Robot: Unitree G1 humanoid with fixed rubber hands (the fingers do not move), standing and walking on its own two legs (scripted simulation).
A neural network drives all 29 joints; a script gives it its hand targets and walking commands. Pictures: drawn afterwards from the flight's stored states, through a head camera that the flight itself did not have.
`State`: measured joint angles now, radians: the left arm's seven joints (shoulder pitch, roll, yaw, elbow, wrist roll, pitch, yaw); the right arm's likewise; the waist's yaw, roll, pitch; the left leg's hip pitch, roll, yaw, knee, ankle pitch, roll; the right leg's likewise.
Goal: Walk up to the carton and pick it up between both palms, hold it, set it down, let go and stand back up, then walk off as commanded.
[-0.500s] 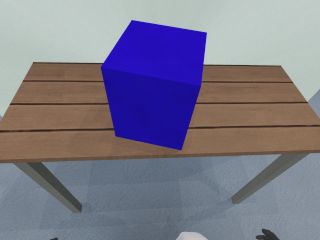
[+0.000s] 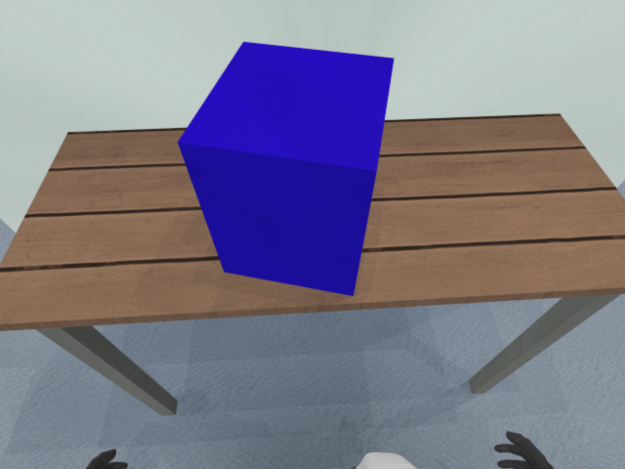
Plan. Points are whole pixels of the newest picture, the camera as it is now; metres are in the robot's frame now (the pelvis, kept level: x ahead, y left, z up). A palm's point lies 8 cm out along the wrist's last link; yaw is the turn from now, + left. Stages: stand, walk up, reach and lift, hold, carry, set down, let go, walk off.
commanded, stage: walk up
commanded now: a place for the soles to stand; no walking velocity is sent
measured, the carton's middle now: (301, 175) +0.47 +0.02 +0.10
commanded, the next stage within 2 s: reach and lift in 0.62 s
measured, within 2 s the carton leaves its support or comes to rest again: neither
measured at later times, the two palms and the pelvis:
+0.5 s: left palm out of the picture +0.09 +0.31 -0.11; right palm out of the picture +0.09 -0.29 -0.12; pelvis +0.01 +0.01 +0.00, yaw +0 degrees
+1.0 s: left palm (106, 412) +0.20 +0.28 -0.07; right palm (534, 441) +0.15 -0.28 -0.09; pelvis +0.01 +0.00 +0.00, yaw +0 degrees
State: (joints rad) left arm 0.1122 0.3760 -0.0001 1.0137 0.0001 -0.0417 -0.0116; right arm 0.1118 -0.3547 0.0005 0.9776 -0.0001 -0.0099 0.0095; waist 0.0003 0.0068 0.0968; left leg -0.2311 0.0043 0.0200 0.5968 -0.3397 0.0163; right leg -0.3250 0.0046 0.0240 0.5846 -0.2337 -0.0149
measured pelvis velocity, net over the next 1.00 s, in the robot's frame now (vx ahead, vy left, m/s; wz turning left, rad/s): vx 0.01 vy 0.00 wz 0.00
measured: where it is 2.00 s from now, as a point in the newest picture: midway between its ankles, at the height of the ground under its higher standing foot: outside the picture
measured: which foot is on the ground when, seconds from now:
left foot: down 0.00-1.00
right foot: down 0.00-1.00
